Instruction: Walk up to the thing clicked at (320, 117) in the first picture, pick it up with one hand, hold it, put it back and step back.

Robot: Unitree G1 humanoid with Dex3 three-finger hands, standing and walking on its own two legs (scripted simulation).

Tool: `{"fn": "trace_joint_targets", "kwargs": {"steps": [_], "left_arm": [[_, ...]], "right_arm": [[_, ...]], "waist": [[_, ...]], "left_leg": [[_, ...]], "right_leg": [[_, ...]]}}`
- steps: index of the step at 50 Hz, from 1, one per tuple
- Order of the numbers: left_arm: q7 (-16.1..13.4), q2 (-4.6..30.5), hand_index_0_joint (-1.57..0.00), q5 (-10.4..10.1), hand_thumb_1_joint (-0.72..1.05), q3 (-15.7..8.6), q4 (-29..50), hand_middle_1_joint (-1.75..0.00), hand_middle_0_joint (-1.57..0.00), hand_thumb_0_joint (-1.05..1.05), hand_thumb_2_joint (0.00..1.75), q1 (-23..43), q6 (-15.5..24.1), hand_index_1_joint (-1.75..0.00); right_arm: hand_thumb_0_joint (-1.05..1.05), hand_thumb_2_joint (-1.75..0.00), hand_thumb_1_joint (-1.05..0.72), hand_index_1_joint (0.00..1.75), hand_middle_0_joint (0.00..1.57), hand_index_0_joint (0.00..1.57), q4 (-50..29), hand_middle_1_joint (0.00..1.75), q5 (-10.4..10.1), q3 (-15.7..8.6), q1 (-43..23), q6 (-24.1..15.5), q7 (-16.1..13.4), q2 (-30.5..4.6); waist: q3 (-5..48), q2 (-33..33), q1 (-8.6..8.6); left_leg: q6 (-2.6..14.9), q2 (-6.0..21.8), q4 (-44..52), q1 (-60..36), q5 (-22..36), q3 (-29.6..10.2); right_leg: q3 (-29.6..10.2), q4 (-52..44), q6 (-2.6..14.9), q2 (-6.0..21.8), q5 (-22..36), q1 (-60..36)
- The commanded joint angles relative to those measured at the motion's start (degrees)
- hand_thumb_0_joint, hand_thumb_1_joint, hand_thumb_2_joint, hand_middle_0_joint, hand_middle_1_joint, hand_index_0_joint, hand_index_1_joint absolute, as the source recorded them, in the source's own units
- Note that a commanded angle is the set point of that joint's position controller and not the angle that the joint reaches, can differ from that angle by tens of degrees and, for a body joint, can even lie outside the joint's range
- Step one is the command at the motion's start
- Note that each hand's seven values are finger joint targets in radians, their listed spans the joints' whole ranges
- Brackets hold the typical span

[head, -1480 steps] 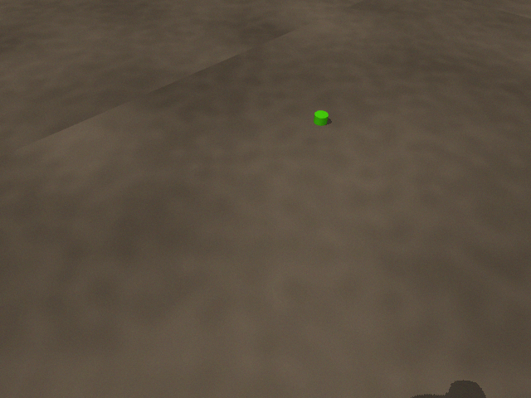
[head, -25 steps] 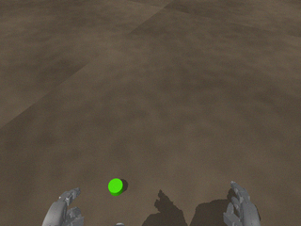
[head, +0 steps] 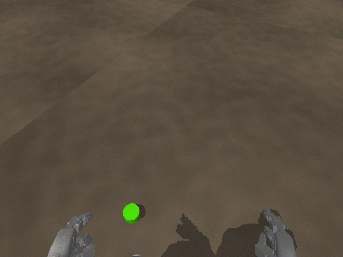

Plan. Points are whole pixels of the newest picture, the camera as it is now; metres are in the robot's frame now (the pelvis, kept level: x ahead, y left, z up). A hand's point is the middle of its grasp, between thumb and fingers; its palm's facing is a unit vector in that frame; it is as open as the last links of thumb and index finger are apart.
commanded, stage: home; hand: left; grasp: from above
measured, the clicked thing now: (131, 213) +0.46 +0.21 -0.69
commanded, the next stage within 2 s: stand in 0.38 s
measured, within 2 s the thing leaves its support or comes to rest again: neither
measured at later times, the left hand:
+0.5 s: hand (93, 251) +0.16 +0.18 -0.05, palm faces +0.03 -0.97 -0.23, open 7.4 cm
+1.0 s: hand out of the picture +0.04 +0.24 -0.11, palm faces +0.03 -0.95 -0.32, open 7.4 cm
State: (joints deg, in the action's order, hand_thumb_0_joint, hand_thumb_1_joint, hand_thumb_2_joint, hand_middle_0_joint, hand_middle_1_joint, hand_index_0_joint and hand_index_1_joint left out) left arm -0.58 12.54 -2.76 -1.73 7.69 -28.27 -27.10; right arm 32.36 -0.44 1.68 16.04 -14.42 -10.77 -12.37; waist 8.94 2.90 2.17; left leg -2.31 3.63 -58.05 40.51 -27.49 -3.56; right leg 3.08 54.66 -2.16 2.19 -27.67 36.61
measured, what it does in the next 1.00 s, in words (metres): rises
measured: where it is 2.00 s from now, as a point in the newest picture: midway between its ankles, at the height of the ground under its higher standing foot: outside the picture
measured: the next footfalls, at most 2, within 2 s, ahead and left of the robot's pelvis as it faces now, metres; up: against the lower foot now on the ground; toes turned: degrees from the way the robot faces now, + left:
none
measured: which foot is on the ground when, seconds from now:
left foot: down 0.00-1.00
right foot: down 0.00-1.00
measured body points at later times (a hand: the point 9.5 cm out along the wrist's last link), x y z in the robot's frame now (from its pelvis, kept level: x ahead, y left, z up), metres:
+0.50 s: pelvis +0.00 +0.00 +0.00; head +0.02 +0.00 +0.45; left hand +0.16 +0.23 -0.03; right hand +0.16 -0.25 -0.07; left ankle +0.01 +0.14 -0.68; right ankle +0.00 -0.15 -0.68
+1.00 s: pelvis +0.00 +0.01 +0.05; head +0.02 +0.01 +0.50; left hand +0.03 +0.29 -0.09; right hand +0.08 -0.27 -0.09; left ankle +0.01 +0.14 -0.68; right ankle +0.00 -0.15 -0.68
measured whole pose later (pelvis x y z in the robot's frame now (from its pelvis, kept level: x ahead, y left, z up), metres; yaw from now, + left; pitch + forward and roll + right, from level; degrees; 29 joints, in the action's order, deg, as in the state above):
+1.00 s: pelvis +0.00 +0.01 +0.05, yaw +1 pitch -2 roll -1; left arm -1.6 16.1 2.2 -2.4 -57.2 -13.4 -1.8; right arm 57.9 2.1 -2.0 10.6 -0.4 -1.2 -16.3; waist -4.0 0.5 -1.3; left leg -1.1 1.5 -34.2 15.0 -17.2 -1.3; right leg 2.4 32.2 -3.0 4.1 -17.9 12.0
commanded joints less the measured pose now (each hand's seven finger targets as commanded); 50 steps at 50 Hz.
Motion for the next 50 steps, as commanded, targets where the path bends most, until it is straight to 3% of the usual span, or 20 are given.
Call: {"fn": "trace_joint_targets", "kwargs": {"steps": [1,3,7,11,13,14,17,19,22,23,24,25,26,28,30,33,36,40,43,50], "left_arm": [[-1.0,8.1,-0.20,0.1,0.90,-5.2,13.7,-0.30,-0.20,0.00,0.90,2.3,3.2,-0.30],[-0.7,4.8,-0.20,0.2,0.90,-2.5,9.0,-0.30,-0.20,0.00,0.90,-0.3,2.7,-0.30],[-0.8,6.6,-0.20,0.2,0.90,-4.3,10.9,-0.30,-0.20,0.00,0.90,1.3,3.2,-0.30],[-0.8,5.6,-0.20,0.2,0.90,-3.3,9.8,-0.30,-0.20,0.00,0.90,0.6,3.2,-0.30],[-1.1,7.1,-0.20,0.2,0.90,-4.4,12.1,-0.30,-0.20,0.00,0.90,1.5,3.3,-0.30],[-0.8,5.2,-0.20,0.3,0.90,-2.4,9.3,-0.30,-0.20,0.00,0.90,-0.1,3.0,-0.30],[-1.0,6.7,-0.20,0.2,0.90,-4.2,12.1,-0.30,-0.20,0.00,0.90,1.3,3.1,-0.30],[-0.8,5.5,-0.20,0.3,0.90,-3.1,9.4,-0.30,-0.20,0.00,0.90,-0.1,2.8,-0.30],[-1.1,7.2,-0.20,0.3,0.90,-4.4,13.0,-0.30,-0.20,0.00,0.90,2.4,3.3,-0.30],[-0.9,5.5,-0.20,0.3,0.90,-3.0,9.7,-0.30,-0.20,0.00,0.90,0.8,2.9,-0.30],[-3.3,10.9,-0.20,6.3,0.90,-3.5,-10.4,-0.30,-0.20,0.00,0.90,17.5,15.5,-0.30],[-3.0,12.6,-0.20,6.9,0.90,-4.8,-18.6,-0.30,-0.20,0.00,0.90,11.2,19.4,-0.30],[-2.6,13.3,-0.20,7.0,0.90,-4.3,-21.3,-0.30,-0.20,0.00,0.90,10.8,21.2,-0.30],[-2.1,13.7,-0.20,7.2,0.90,-3.7,-26.3,-0.30,-0.20,0.00,0.90,13.2,23.6,-0.30],[-1.6,13.2,-0.20,6.2,0.90,-3.8,-31.1,-0.30,-0.20,0.00,0.90,15.7,23.8,-0.30],[-1.8,12.6,-0.20,5.8,0.90,-3.7,-38.3,-0.30,-0.20,0.00,0.90,17.3,25.0,-0.30],[-1.9,12.2,-0.20,5.7,0.90,-3.8,-44.6,-0.30,-0.20,0.00,0.90,16.9,26.3,-0.30],[-1.9,12.9,-0.20,5.5,0.90,-3.8,-51.6,-0.30,-0.20,0.00,0.90,16.8,27.3,-0.30],[-2.1,13.1,-0.20,4.9,0.90,-3.6,-55.8,-0.30,-0.20,0.00,0.90,16.4,27.5,-0.30],[-2.1,14.4,-0.20,4.8,0.90,-3.0,-63.3,-0.30,-0.20,0.00,0.90,16.9,27.3,-0.30]], "right_arm": [[0.00,-0.90,-0.90,0.30,0.20,0.20,-9.6,0.30,0.2,-3.5,-3.8,-2.8,-0.8,-7.4],[0.00,-0.90,-0.90,0.30,0.20,0.20,-9.2,0.30,0.3,-3.2,-3.4,-2.8,-0.6,-6.8],[0.00,-0.90,-0.90,0.30,0.20,0.20,-9.6,0.30,0.3,-3.5,-3.6,-2.6,-0.6,-7.0],[0.00,-0.90,-0.90,0.30,0.20,0.20,-9.7,0.30,0.2,-3.3,-3.7,-2.5,-0.7,-6.8],[0.00,-0.90,-0.90,0.30,0.20,0.20,-9.4,0.30,0.2,-3.5,-3.3,-2.4,-0.8,-6.8],[0.00,-0.90,-0.90,0.30,0.20,0.20,-9.6,0.30,0.2,-3.4,-3.4,-2.3,-0.8,-6.8],[0.00,-0.90,-0.90,0.30,0.20,0.20,-9.9,0.30,0.2,-3.4,-3.8,-2.3,-0.6,-6.8],[0.00,-0.90,-0.90,0.30,0.20,0.20,-9.9,0.30,0.2,-3.4,-4.0,-2.3,-0.6,-6.9],[0.00,-0.90,-0.90,0.30,0.20,0.20,-9.9,0.30,0.1,-3.5,-3.6,-2.3,-0.6,-6.9],[0.00,-0.90,-0.90,0.30,0.20,0.20,-9.9,0.30,0.1,-3.4,-3.9,-2.3,-0.7,-7.0],[0.00,-0.90,-0.90,0.30,0.20,0.20,4.2,0.30,7.2,-5.6,-7.0,3.9,2.8,-14.2],[0.00,-0.90,-0.90,0.30,0.20,0.20,4.4,0.30,7.2,-6.6,-7.6,6.4,4.7,-15.0],[0.00,-0.90,-0.90,0.30,0.20,0.20,2.7,0.30,7.3,-6.8,-7.4,7.7,5.8,-14.9],[0.00,-0.90,-0.90,0.30,0.20,0.20,5.6,0.30,5.1,-6.4,-6.7,8.5,8.1,-12.9],[0.00,-0.90,-0.90,0.30,0.20,0.20,7.1,0.30,3.4,-6.4,-7.1,9.2,9.6,-12.5],[0.00,-0.90,-0.90,0.30,0.20,0.20,10.2,0.30,3.5,-7.1,-7.7,10.2,10.4,-12.9],[0.00,-0.90,-0.90,0.30,0.20,0.20,12.7,0.30,3.7,-7.3,-8.2,10.6,10.0,-13.6],[0.00,-0.90,-0.90,0.30,0.20,0.20,15.8,0.30,3.2,-7.1,-7.9,11.8,9.4,-13.9],[0.00,-0.90,-0.90,0.30,0.20,0.20,18.3,0.30,2.9,-6.8,-6.9,12.0,9.0,-14.1],[0.00,-0.90,-0.90,0.30,0.20,0.20,22.7,0.30,2.3,-6.1,-7.6,12.9,8.6,-14.7]], "waist": [[6.0,-0.3,-0.47],[4.9,-0.7,0.03],[5.6,0.0,-0.17],[5.3,-1.2,0.28],[5.8,-0.4,-0.25],[5.3,-0.6,0.49],[5.7,0.0,-0.44],[4.4,-0.7,-0.07],[5.0,0.8,-0.10],[4.2,-0.2,0.26],[-8.5,-2.8,-4.40],[-3.9,-6.5,-4.80],[-4.5,-7.3,-3.50],[-1.7,-5.4,-3.15],[-2.8,-6.4,-3.60],[-4.3,-4.1,-3.82],[-4.0,-0.2,-4.31],[-6.3,-0.9,-3.86],[-5.3,-1.5,-3.68],[-8.8,-1.4,-3.33]], "left_leg": [[2.45,-3.1,8.8,-7.6,14.3,2.2],[2.43,-3.1,8.6,-6.8,14.5,2.1],[2.40,-3.2,8.8,-6.8,12.8,2.1],[2.50,-3.1,8.6,-7.0,13.9,2.0],[2.42,-3.2,8.3,-7.4,14.2,2.4],[2.45,-3.2,8.3,-7.3,14.1,2.4],[2.39,-3.1,8.8,-7.1,13.0,2.1],[2.43,-3.1,8.9,-6.2,11.8,2.1],[2.25,-2.9,9.3,-6.9,11.6,2.0],[2.37,-3.0,9.3,-6.4,11.1,2.0],[5.47,-0.5,14.0,-7.9,22.8,-0.7],[6.31,-1.3,12.8,-10.7,20.5,1.9],[6.18,-2.2,12.6,-10.9,18.1,1.2],[5.79,-2.8,13.5,-15.6,16.0,2.0],[5.41,-3.1,15.5,-16.8,12.7,1.8],[5.78,-1.4,19.9,-18.8,11.9,-0.6],[5.96,0.4,23.4,-20.7,16.1,-2.8],[5.44,0.3,25.9,-22.4,17.3,-2.3],[5.21,0.8,27.0,-26.2,23.9,-2.1],[4.34,1.7,33.9,-28.9,21.8,-2.6]], "right_leg": [[1.3,-8.8,1.52,-2.9,13.4,-2.8],[1.5,-8.6,1.51,-2.9,13.7,-2.3],[1.4,-8.8,1.46,-2.9,12.3,-2.5],[1.4,-8.8,1.38,-2.9,13.4,-2.5],[1.2,-8.9,1.42,-2.7,13.7,-2.6],[1.2,-8.9,1.36,-2.8,13.7,-2.1],[1.4,-8.9,1.58,-2.7,12.5,-2.6],[1.5,-9.0,1.52,-2.9,11.3,-1.7],[1.6,-8.7,1.70,-3.0,11.0,-1.5],[1.6,-8.8,1.58,-3.0,10.5,-1.2],[-1.1,-9.5,3.66,0.8,10.6,-11.6],[-5.4,-12.7,5.45,2.2,10.3,-12.7],[-6.7,-14.4,7.02,2.0,8.7,-10.6],[-8.4,-14.1,6.48,3.9,13.5,-14.7],[-7.1,-16.1,5.25,3.7,9.2,-13.9],[-5.2,-17.4,4.00,3.0,6.9,-14.3],[-3.2,-17.6,2.98,2.2,12.5,-18.0],[-3.5,-22.3,3.11,2.9,15.9,-21.2],[-3.7,-23.9,3.19,3.5,21.1,-23.9],[-3.3,-30.3,2.53,3.9,19.6,-27.1]]}}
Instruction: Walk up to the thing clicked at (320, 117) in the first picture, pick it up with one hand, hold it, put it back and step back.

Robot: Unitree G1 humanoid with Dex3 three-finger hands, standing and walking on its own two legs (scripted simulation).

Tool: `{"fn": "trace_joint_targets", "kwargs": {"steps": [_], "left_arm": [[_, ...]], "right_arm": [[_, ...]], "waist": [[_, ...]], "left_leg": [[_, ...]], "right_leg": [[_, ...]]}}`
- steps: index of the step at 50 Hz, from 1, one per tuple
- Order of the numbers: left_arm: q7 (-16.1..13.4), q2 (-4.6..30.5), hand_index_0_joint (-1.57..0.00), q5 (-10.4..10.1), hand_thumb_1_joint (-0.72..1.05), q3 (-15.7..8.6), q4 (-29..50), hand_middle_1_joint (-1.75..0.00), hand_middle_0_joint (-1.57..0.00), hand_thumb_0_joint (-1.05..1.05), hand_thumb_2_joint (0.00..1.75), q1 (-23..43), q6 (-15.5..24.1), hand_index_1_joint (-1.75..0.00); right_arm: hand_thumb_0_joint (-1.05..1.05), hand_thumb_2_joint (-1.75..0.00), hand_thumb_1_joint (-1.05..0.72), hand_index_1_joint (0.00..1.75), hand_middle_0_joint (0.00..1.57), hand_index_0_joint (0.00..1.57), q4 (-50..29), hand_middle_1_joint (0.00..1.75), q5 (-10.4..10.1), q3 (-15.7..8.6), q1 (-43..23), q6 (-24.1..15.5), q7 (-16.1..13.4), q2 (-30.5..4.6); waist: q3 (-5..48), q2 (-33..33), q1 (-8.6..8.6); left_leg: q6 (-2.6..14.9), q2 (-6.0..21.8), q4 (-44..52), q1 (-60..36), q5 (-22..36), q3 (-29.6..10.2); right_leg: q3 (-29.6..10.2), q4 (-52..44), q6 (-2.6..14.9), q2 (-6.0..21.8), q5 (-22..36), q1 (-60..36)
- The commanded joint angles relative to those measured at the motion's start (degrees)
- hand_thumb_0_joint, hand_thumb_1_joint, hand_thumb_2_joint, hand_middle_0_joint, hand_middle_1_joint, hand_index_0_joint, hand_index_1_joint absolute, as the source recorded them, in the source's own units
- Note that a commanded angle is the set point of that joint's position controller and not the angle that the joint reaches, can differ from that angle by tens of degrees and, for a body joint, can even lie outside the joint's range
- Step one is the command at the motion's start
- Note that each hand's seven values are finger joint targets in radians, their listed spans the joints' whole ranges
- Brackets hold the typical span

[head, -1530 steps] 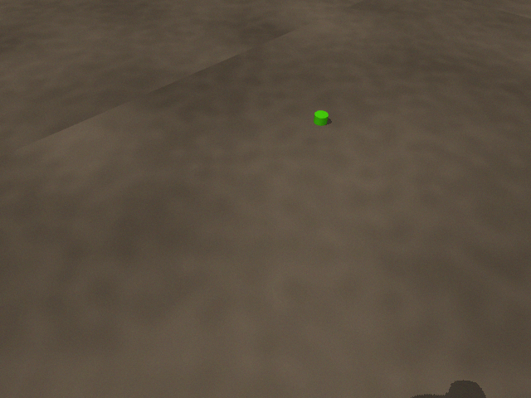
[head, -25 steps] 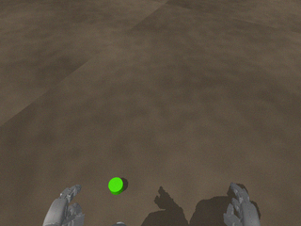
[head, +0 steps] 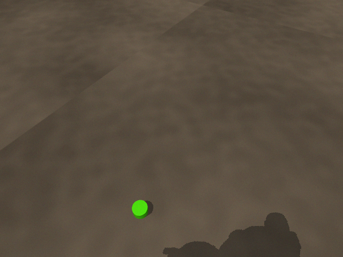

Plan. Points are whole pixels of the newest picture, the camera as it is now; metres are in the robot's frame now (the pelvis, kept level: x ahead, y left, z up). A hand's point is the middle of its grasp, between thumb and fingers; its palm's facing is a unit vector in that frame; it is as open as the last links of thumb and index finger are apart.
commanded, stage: stand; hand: left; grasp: from above
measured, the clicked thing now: (140, 209) +0.46 +0.20 -0.74
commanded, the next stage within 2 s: step back in 2.00 s
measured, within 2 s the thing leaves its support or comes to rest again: neither
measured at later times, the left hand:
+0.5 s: hand out of the picture +0.04 +0.24 -0.15, palm faces +0.01 -0.94 -0.34, open 7.4 cm
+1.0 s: hand out of the picture +0.06 +0.23 -0.14, palm faces +0.00 -0.94 -0.33, open 7.4 cm
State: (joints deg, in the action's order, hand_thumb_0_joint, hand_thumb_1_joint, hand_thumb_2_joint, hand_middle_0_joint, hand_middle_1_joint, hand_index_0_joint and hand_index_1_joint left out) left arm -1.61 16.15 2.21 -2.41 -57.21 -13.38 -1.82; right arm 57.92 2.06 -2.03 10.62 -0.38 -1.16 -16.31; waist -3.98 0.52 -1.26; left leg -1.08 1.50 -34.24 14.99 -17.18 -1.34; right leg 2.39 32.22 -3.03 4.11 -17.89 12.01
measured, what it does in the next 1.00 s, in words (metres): stands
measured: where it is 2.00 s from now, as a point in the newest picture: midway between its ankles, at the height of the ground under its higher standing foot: outside the picture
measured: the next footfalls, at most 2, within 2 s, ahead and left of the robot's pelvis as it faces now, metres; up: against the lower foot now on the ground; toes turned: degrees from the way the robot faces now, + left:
none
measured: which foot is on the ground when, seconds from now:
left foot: down 0.00-1.00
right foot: down 0.00-1.00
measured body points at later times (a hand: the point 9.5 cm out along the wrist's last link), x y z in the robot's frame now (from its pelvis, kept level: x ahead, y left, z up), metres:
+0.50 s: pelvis +0.00 -0.01 +0.01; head +0.00 -0.01 +0.46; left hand +0.04 +0.28 -0.12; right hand +0.06 -0.30 -0.13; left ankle +0.01 +0.13 -0.73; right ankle -0.01 -0.15 -0.73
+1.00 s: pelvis +0.00 -0.01 +0.02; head +0.01 -0.02 +0.47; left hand +0.06 +0.28 -0.12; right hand +0.06 -0.30 -0.13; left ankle +0.01 +0.13 -0.73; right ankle -0.01 -0.15 -0.73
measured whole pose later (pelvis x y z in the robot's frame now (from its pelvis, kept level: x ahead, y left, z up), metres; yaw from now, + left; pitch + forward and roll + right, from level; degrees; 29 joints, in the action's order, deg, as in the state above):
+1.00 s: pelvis +0.00 -0.01 +0.02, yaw +0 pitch -3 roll +0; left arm -0.2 18.0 1.5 -1.8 -66.5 -6.6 -0.2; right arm 65.2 0.9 -0.4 6.9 -0.3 -0.4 -18.6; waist -4.0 1.0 -0.1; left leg -2.2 2.4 -21.0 7.6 -10.4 -1.1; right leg 2.8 19.8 -2.2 3.0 -11.5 5.2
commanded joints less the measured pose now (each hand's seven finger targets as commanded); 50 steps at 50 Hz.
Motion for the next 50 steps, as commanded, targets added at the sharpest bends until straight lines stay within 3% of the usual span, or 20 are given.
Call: {"fn": "trace_joint_targets", "kwargs": {"steps": [1,7,19,23,28,43,47,50], "left_arm": [[-1.1,10.8,-0.20,-0.3,0.90,-2.2,0.7,-0.30,-0.20,0.00,0.90,2.3,2.2,-0.30],[-0.8,11.4,-0.20,-0.2,0.90,-1.7,-2.8,-0.30,-0.20,0.00,0.90,3.4,2.1,-0.30],[-0.6,12.5,-0.20,-0.6,0.90,-1.5,-5.3,-0.30,-0.20,0.00,0.90,6.1,2.7,-0.30],[-0.4,12.5,-0.20,-0.7,0.90,-1.5,-5.7,-0.30,-0.20,0.00,0.90,6.3,2.9,-0.30],[-0.3,13.2,-0.20,-0.7,0.90,-1.5,-6.1,-0.30,-0.20,0.00,0.90,7.2,2.9,-0.30],[0.3,13.5,-0.20,-1.0,0.90,-1.6,-6.3,-0.30,-0.20,0.00,0.90,8.1,2.9,-0.30],[0.4,13.6,-0.20,-1.0,0.90,-1.5,-6.5,-0.30,-0.20,0.00,0.90,8.4,2.8,-0.30],[0.4,13.8,-0.20,-1.1,0.90,-1.6,-6.0,-0.30,-0.20,0.00,0.90,8.8,3.0,-0.30]], "right_arm": [[0.00,-0.90,-0.90,0.30,0.20,0.20,-2.2,0.30,-0.4,-2.3,-2.2,-1.0,-1.0,-10.7],[0.00,-0.90,-0.90,0.30,0.20,0.20,0.1,0.30,-0.6,-2.2,-2.9,-0.7,-0.8,-11.2],[0.00,-0.90,-0.90,0.30,0.20,0.20,2.5,0.30,-0.7,-1.8,-4.2,-0.6,-0.3,-11.4],[0.00,-0.90,-0.90,0.30,0.20,0.20,2.7,0.30,-0.8,-1.6,-5.1,-0.8,-0.3,-11.9],[0.00,-0.90,-0.90,0.30,0.20,0.20,3.2,0.30,-0.8,-1.2,-4.9,-0.6,-0.2,-12.1],[0.00,-0.90,-0.90,0.30,0.20,0.20,3.9,0.30,-1.0,-0.7,-4.9,-1.0,-0.1,-13.3],[0.00,-0.90,-0.90,0.30,0.20,0.20,3.9,0.30,-1.1,-0.6,-5.3,-0.8,-0.1,-13.5],[0.00,-0.90,-0.90,0.30,0.20,0.20,4.0,0.30,-1.0,-0.6,-5.2,-1.0,0.0,-13.6]], "waist": [[3.8,0.4,0.14],[1.2,0.5,0.35],[1.6,0.0,0.51],[2.9,-0.2,0.31],[1.7,-0.3,0.35],[3.6,0.4,0.54],[2.8,-0.4,0.86],[4.1,-0.3,0.96]], "left_leg": [[2.87,3.8,10.1,-4.0,11.1,-4.4],[2.29,3.9,14.2,-4.4,6.4,-4.3],[1.98,4.3,15.8,-5.6,8.7,-3.7],[1.94,4.7,15.6,-7.2,12.9,-3.7],[1.80,4.7,16.7,-6.0,9.8,-3.7],[1.82,5.4,16.7,-7.1,13.7,-3.4],[1.76,5.3,17.1,-7.0,10.1,-3.4],[1.88,5.7,16.6,-7.5,13.6,-3.3]], "right_leg": [[-3.0,-9.0,3.40,2.3,9.6,-2.9],[-2.9,-12.4,3.10,2.3,7.0,-3.7],[-3.6,-15.5,3.02,3.2,8.2,-5.6],[-3.4,-15.6,2.99,3.3,10.7,-6.4],[-3.3,-16.3,2.98,3.2,8.3,-6.3],[-3.4,-16.0,3.18,3.4,11.9,-7.5],[-3.5,-16.4,3.11,3.2,9.2,-6.1],[-3.9,-16.1,3.34,3.6,11.8,-6.9]]}}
